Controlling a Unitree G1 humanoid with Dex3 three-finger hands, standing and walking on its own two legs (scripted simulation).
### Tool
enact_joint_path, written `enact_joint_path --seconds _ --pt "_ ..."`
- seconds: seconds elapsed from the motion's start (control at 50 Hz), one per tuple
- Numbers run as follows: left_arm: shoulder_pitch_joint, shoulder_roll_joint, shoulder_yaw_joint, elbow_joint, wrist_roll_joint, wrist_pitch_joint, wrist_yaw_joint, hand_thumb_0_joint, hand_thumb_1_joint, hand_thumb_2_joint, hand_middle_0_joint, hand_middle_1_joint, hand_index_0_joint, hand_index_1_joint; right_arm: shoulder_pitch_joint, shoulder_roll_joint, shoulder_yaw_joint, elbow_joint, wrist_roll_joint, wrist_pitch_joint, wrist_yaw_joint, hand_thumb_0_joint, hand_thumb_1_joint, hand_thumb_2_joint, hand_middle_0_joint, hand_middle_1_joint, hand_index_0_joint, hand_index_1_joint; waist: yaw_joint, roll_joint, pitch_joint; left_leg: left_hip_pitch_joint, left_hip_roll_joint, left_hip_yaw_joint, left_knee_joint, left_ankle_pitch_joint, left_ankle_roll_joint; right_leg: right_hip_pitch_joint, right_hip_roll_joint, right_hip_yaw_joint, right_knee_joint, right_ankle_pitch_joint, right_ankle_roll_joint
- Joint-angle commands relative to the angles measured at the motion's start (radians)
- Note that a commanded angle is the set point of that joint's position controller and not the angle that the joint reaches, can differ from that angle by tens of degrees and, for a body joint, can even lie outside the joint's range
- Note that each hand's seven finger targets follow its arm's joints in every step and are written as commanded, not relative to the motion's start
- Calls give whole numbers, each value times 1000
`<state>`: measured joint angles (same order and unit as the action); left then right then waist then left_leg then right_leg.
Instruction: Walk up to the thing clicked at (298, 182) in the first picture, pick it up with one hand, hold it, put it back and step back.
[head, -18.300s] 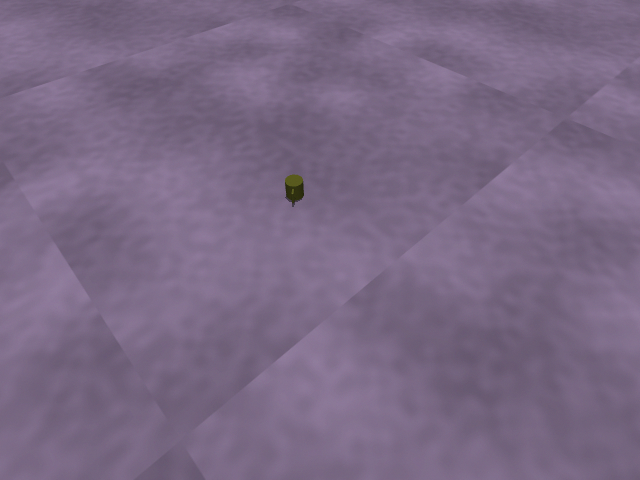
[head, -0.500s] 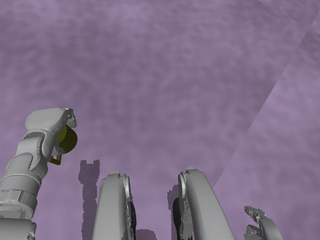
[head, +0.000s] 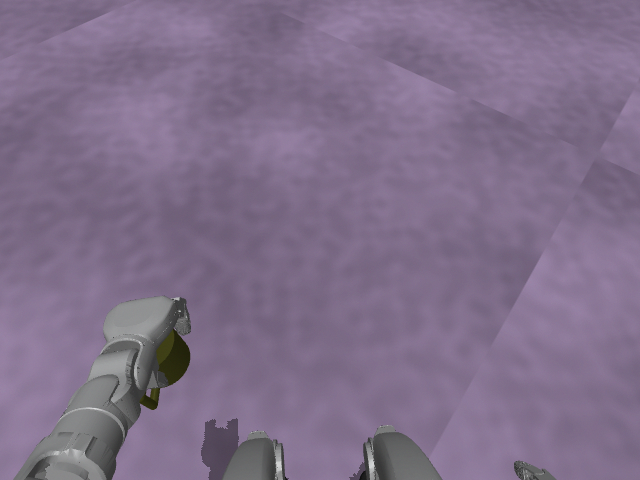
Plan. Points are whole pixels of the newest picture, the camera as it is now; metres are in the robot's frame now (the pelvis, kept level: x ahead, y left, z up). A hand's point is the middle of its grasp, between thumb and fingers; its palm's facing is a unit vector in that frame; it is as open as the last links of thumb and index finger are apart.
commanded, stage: lift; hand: left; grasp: from above
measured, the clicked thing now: (152, 364) +0.32 +0.24 -0.13
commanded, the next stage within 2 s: hold in 0.36 s
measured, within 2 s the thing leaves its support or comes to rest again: neither
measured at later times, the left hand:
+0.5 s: hand (150, 309) +0.36 +0.22 -0.03, palm faces -0.49 -0.10 -0.87, open 9.7 cm
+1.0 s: hand (137, 300) +0.35 +0.22 +0.01, palm faces -0.48 -0.07 -0.88, open 9.7 cm
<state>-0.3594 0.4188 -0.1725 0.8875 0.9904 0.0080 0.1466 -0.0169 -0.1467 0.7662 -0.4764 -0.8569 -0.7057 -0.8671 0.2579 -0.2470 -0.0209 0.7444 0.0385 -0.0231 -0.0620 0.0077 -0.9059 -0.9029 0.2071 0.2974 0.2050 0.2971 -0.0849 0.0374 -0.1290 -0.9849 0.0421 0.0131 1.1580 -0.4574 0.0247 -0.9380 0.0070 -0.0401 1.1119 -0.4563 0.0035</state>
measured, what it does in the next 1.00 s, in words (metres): rises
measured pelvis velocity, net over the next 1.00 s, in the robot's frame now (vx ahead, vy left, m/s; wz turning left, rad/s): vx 0.05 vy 0.00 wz -0.01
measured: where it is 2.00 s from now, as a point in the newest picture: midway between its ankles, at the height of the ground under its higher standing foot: outside the picture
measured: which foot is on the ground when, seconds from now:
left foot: down 0.00-1.00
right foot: down 0.00-1.00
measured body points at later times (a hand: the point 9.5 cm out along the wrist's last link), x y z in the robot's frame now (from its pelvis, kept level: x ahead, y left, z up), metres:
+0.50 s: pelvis +0.05 +0.00 +0.06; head +0.10 +0.00 +0.51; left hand +0.38 +0.22 +0.02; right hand +0.13 -0.27 -0.06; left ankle +0.06 +0.10 -0.65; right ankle +0.05 -0.13 -0.65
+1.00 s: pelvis +0.05 +0.00 +0.08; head +0.08 -0.01 +0.53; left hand +0.37 +0.22 +0.06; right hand +0.15 -0.27 -0.04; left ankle +0.06 +0.10 -0.65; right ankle +0.05 -0.13 -0.65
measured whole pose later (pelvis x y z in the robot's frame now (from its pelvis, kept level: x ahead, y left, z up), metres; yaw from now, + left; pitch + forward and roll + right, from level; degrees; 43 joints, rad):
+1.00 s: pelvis +0.05 +0.00 +0.08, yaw +0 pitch +6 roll +0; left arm -0.26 0.38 -0.20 0.75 1.00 0.02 0.05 -0.02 -0.14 0.76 -0.47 -0.86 -0.70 -0.86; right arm 0.25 -0.26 -0.05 0.70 0.05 0.05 -0.04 0.01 -0.90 -0.90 0.21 0.30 0.20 0.30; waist -0.03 0.04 -0.05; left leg -0.41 0.02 0.06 0.62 -0.31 0.02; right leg -0.38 0.00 0.00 0.60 -0.31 0.01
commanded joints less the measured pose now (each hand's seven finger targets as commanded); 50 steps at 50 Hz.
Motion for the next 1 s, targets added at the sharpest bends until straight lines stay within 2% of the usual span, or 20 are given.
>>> enact_joint_path --seconds 0.0,0.12,0.3,0.38,0.44,0.48,0.56,0.58,0.62,0.66,0.68,0.7,0.72,0.74,0.76,0.8,0.86,0.88,0.94,0.98 --pt "-340 226 86 -212 8 -2 76 0 519 1028 -865 -975 -876 -964 37 -153 -56 -84 2 -32 -10 0 -899 -901 200 300 200 300 4 53 -309 356 -38 -33 -262 123 -15 198 38 32 -249 124 -28" --pt "-316 227 105 -224 15 25 96 0 512 1015 -863 -946 -873 -936 43 -156 -60 -78 -3 -25 -4 0 -896 -899 200 300 200 300 20 60 -322 473 -36 -30 -336 230 -23 308 32 33 -318 216 -26" --pt "-264 147 52 -183 -8 49 54 0 527 1027 -871 -969 -885 -955 54 -152 -72 -72 0 -10 6 0 -895 -897 200 300 200 300 17 11 -279 577 -42 -11 -408 388 -14 432 28 41 -423 368 -13" --pt "-277 163 58 -216 -11 37 34 0 536 1072 -878 -994 -890 -982 50 -156 -77 -86 2 -3 10 0 -893 -897 200 300 200 300 21 12 -269 623 -45 -3 -443 434 -15 475 28 38 -455 405 -12" --pt "-266 157 54 -227 3 24 27 0 532 1057 -880 -982 -893 -969 45 -155 -74 -92 3 1 12 0 -893 -898 200 300 200 300 19 18 -244 637 -46 -2 -471 421 -18 478 29 35 -472 388 -16" --pt "-282 195 77 -272 11 16 31 0 525 996 -868 -935 -885 -918 33 -161 -79 -99 3 4 11 0 -893 -896 200 300 200 300 33 46 -277 693 -42 -4 -486 461 -23 496 31 30 -479 402 -20" --pt "-266 190 70 -284 36 11 30 0 506 1013 -870 -919 -879 -911 31 -161 -78 -100 3 9 12 0 -895 -897 200 300 200 300 31 40 -256 717 -43 -6 -502 502 -23 503 31 31 -493 426 -20" --pt "-302 205 81 -320 32 7 32 0 505 1011 -859 -926 -872 -914 28 -164 -82 -101 3 9 11 0 -892 -896 200 300 200 300 33 53 -275 735 -41 -7 -511 512 -26 517 32 31 -495 432 -22" --pt "-290 205 86 -312 26 11 32 0 489 1011 -831 -957 -850 -938 24 -164 -84 -101 2 10 12 0 -892 -896 200 300 200 300 35 57 -270 760 -38 -5 -523 524 -27 524 33 28 -507 432 -22" --pt "-273 172 65 -290 24 18 26 0 503 1014 -842 -962 -864 -941 21 -162 -84 -99 3 11 14 0 -893 -896 200 300 200 300 31 29 -246 751 -41 -3 -525 533 -22 531 32 35 -520 455 -17" --pt "-296 187 72 -306 22 16 23 0 496 1021 -840 -954 -857 -937 21 -166 -87 -104 4 12 14 0 -891 -896 200 300 200 300 33 26 -257 762 -42 0 -534 533 -23 553 31 34 -524 459 -18" --pt "-254 173 66 -261 23 21 18 0 484 1018 -835 -959 -853 -941 21 -163 -86 -101 3 13 15 0 -894 -897 200 300 200 300 36 7 -234 745 -43 1 -534 531 -18 551 30 36 -530 462 -15" --pt "-274 183 68 -300 13 17 12 0 498 1035 -848 -952 -863 -939 15 -167 -89 -112 4 15 16 0 -891 -896 200 300 200 300 43 14 -241 752 -46 7 -540 523 -18 575 27 37 -539 465 -15" --pt "-272 176 61 -294 8 17 4 0 500 1033 -846 -955 -863 -939 14 -168 -89 -113 6 15 17 0 -892 -896 200 300 200 300 33 5 -242 756 -43 2 -549 519 -20 578 30 35 -539 457 -16" --pt "-231 166 58 -265 9 18 -7 0 497 1031 -838 -979 -858 -959 14 -164 -88 -113 6 16 19 0 -894 -897 200 300 200 300 47 1 -221 744 -43 3 -552 523 -16 575 30 36 -541 458 -16" --pt "-245 180 60 -315 1 13 -28 0 498 1040 -853 -964 -867 -950 5 -172 -91 -128 9 21 19 0 -896 -898 200 300 200 300 53 11 -238 769 -43 2 -566 530 -19 599 30 34 -554 459 -17" --pt "-229 182 61 -328 2 9 -46 0 495 1038 -845 -972 -862 -956 -12 -165 -85 -142 11 28 17 0 -896 -898 200 300 200 300 56 14 -219 777 -44 6 -583 521 -19 609 30 37 -566 456 -18" --pt "-207 162 49 -308 6 11 -49 0 508 1015 -857 -967 -876 -948 -14 -160 -81 -142 10 30 17 0 -899 -899 200 300 200 300 53 -14 -192 757 -47 6 -584 511 -12 611 28 40 -573 463 -15" --pt "-234 206 81 -359 11 2 -48 0 489 1011 -837 -962 -857 -943 -23 -160 -77 -155 14 36 13 0 -896 -898 200 300 200 300 64 2 -191 751 -52 13 -606 471 -13 640 24 46 -586 442 -17" --pt "-269 211 80 -389 15 -3 -49 0 484 1031 -834 -971 -852 -953 -35 -159 -75 -160 15 39 12 0 -896 -898 200 300 200 300 67 24 -194 771 -51 15 -617 462 -15 636 24 46 -595 427 -18"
